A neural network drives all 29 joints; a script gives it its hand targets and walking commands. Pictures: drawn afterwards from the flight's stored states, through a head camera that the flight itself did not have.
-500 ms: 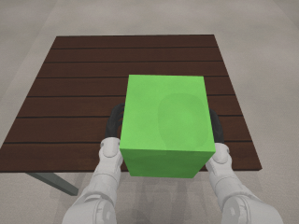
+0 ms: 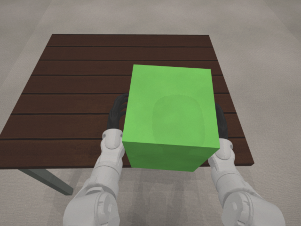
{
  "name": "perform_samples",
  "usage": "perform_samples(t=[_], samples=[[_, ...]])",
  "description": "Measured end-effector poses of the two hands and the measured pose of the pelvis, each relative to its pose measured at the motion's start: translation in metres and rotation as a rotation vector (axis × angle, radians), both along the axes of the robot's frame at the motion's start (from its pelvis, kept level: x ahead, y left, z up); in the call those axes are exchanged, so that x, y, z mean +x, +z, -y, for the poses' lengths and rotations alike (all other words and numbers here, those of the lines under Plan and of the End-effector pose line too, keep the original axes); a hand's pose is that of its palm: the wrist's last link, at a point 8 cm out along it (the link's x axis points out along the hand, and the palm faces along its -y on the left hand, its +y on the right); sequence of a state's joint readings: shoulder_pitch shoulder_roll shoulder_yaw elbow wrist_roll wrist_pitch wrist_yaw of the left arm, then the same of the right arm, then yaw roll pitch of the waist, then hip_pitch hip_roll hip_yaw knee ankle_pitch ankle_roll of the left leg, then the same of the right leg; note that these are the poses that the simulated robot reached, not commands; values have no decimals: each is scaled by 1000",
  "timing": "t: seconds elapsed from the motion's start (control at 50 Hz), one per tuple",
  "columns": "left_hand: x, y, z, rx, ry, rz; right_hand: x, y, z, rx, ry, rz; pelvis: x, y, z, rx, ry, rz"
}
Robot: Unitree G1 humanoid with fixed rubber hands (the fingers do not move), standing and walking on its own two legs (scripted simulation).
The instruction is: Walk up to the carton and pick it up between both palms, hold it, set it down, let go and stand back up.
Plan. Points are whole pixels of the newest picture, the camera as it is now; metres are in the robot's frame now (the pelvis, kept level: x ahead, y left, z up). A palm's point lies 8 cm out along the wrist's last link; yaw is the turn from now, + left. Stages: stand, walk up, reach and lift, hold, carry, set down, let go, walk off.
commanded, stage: reach and lift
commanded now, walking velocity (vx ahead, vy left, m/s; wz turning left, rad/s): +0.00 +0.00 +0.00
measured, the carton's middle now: (166, 123) +0.40 -0.03 +0.01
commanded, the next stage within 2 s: none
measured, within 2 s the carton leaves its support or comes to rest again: neither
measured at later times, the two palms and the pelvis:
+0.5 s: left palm (107, 115) +0.39 +0.13 +0.07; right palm (218, 125) +0.36 -0.15 +0.06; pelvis +0.01 +0.01 +0.00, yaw +1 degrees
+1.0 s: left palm (80, 105) +0.36 +0.18 +0.14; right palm (209, 114) +0.35 -0.11 +0.12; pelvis +0.00 +0.03 +0.00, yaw +1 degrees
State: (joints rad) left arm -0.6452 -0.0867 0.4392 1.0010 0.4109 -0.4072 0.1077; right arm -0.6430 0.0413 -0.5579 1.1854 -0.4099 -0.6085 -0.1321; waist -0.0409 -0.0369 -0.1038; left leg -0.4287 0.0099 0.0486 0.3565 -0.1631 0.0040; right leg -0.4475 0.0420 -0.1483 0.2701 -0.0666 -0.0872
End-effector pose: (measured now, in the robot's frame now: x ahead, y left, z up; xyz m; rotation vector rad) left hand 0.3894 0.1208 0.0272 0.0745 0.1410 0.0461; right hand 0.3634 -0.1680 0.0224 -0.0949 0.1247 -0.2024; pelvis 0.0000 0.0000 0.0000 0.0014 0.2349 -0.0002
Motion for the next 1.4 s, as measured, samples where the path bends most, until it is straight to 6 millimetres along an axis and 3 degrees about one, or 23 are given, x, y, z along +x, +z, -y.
perform_samples(t=[0.16,0.32,0.6,0.84,1.1,1.4], samples=[[-4,0,-9,-8,22,-14,2,1,-8,10,22,-12,6,1,2,-4,14,19],[-3,14,-11,-21,21,-7,2,12,-11,18,19,-4,10,2,1,-8,25,64],[-3,58,-17,-24,8,-1,-3,50,-18,42,0,5,6,5,-10,-13,16,190],[-14,103,-36,-34,26,-24,-9,89,-36,68,14,-14,-1,5,-23,-18,20,292],[-33,119,-66,-38,87,-49,-11,102,-66,103,67,-32,-2,4,-36,-22,30,317],[-30,137,-58,-32,73,-31,-12,118,-58,100,55,-8,2,3,-39,-30,16,350]])
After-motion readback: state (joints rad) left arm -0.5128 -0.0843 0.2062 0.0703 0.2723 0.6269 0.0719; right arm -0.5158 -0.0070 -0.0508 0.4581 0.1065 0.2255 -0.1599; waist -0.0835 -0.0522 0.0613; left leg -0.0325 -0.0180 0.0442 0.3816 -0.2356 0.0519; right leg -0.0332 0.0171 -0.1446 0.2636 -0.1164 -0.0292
